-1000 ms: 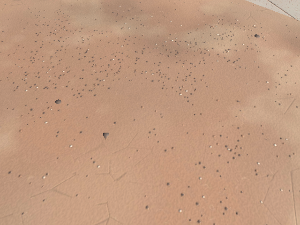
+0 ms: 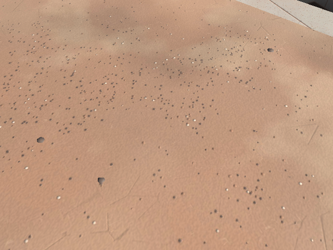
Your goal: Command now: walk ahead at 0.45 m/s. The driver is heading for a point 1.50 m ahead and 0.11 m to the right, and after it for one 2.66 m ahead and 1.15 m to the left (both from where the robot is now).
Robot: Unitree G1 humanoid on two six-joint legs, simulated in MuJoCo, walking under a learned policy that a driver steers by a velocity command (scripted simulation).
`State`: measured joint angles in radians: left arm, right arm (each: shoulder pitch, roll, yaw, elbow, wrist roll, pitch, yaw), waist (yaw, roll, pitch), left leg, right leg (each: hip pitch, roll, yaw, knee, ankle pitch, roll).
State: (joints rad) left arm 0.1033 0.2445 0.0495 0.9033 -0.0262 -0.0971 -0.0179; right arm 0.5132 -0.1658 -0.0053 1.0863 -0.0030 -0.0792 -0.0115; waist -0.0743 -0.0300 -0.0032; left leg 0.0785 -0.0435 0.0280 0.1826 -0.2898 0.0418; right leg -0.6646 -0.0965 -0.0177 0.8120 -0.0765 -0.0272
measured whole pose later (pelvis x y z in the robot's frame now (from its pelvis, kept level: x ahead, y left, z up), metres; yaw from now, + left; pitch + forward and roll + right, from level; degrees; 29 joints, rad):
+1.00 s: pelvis +0.57 +0.01 +0.01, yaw +0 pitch +1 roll +1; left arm 0.14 0.27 0.06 0.91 0.00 -0.08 0.02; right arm 0.29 -0.23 -0.04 0.97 -0.02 -0.09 0.01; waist -0.03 -0.04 0.03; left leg -0.16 -0.06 0.07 0.28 -0.15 0.06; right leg -0.63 -0.10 0.03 0.88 -0.16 0.00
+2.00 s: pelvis +0.75 -0.02 -0.01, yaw +0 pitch -1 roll +0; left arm 0.16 0.22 0.06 1.08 -0.03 -0.04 0.00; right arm 0.39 -0.21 -0.05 1.10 0.02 -0.05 -0.04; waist -0.03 0.03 0.00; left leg -0.06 0.03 0.02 0.51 -0.43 -0.01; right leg -0.35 0.00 -0.06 0.73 -0.40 -0.07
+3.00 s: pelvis +1.23 +0.02 +0.00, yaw -11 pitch +1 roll +2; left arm 0.12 0.24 0.08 0.92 -0.02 -0.04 -0.02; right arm 0.33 -0.22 -0.06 1.02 -0.01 -0.10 -0.02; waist -0.05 -0.02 0.00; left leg 0.05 -0.04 0.25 0.20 -0.27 0.03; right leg -0.71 -0.12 0.04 0.77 0.06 -0.05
